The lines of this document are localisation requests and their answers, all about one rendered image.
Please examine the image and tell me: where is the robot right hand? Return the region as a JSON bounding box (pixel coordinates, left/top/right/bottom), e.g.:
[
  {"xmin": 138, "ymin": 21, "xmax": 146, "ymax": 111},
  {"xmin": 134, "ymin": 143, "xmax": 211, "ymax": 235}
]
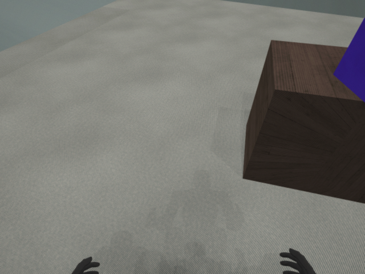
[{"xmin": 279, "ymin": 248, "xmax": 316, "ymax": 274}]

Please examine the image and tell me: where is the carton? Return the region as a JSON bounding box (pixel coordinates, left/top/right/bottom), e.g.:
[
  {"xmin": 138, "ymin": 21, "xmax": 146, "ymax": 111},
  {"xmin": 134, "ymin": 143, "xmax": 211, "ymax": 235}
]
[{"xmin": 333, "ymin": 18, "xmax": 365, "ymax": 102}]

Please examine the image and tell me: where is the pedestal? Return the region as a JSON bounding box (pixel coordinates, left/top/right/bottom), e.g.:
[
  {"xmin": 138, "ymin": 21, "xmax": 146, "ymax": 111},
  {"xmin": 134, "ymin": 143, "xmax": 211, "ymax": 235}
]
[{"xmin": 243, "ymin": 40, "xmax": 365, "ymax": 204}]

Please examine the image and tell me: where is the robot left hand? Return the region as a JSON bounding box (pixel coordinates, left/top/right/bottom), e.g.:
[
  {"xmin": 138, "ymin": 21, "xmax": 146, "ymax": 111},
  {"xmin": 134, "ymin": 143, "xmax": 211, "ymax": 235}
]
[{"xmin": 72, "ymin": 257, "xmax": 100, "ymax": 274}]

